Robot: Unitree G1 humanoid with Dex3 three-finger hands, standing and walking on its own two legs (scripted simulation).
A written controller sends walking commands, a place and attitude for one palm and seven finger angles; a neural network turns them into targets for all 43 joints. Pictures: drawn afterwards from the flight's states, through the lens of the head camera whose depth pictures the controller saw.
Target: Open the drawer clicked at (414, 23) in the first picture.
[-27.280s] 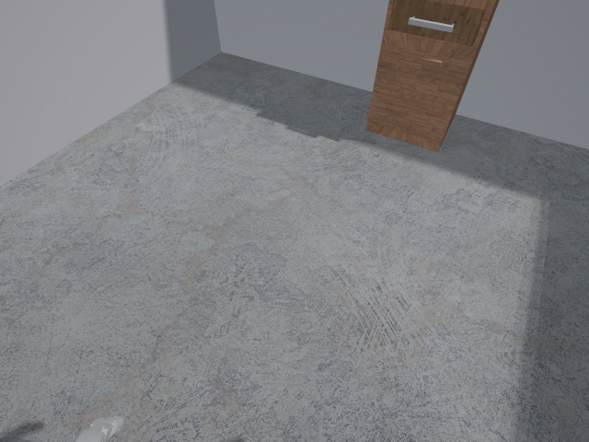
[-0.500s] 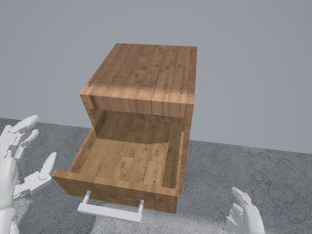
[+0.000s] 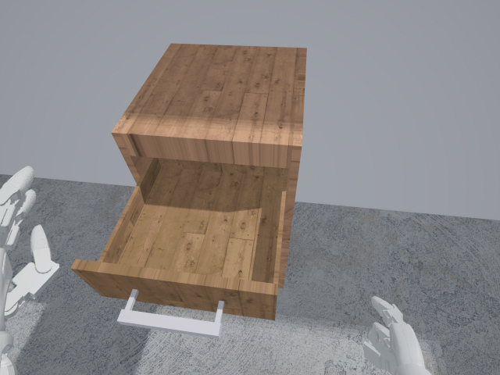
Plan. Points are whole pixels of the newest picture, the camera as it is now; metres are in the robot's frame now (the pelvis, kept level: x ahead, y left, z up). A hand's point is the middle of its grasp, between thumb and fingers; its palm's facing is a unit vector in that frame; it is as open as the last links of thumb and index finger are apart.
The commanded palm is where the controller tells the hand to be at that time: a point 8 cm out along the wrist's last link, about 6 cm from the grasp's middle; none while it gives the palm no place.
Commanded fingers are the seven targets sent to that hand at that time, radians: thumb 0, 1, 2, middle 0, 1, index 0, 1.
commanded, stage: step back with the hand held close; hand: left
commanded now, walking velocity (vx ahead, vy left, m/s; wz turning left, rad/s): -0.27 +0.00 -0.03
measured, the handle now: (173, 312) +0.25 +0.18 -0.12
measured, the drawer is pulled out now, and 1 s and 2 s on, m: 0.30 0.30 0.30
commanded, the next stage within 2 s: stop stepping back and stand still in 1.26 s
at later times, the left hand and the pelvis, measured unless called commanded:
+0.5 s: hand (18, 328) +0.14 +0.25 +0.15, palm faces +0.35 -0.81 -0.47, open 7.4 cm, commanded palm +0.08 +0.29 +0.17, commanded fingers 0.00 0.90 0.90 -0.20 -0.30 -0.20 -0.30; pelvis -0.05 +0.01 -0.01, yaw +0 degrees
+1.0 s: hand out of the picture +0.10 +0.19 +0.15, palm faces +0.20 -0.84 -0.51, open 7.4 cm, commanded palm +0.01 +0.26 +0.17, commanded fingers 0.00 0.90 0.90 -0.20 -0.30 -0.20 -0.30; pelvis -0.13 -0.02 -0.01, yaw -2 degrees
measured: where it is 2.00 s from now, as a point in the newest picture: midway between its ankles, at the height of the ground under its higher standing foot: outside the picture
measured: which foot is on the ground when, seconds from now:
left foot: down 0.00-1.00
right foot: down 0.00-0.66, up 0.68-0.84, down 0.86-1.00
